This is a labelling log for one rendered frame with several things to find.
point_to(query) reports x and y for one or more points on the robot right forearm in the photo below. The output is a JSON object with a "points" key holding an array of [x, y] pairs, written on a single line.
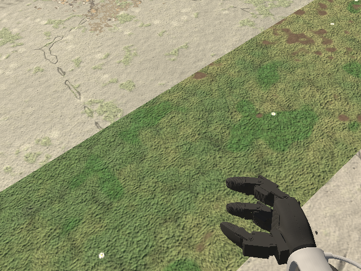
{"points": [[309, 259]]}

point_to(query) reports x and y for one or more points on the right robot hand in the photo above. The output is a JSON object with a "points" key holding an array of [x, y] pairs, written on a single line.
{"points": [[288, 226]]}

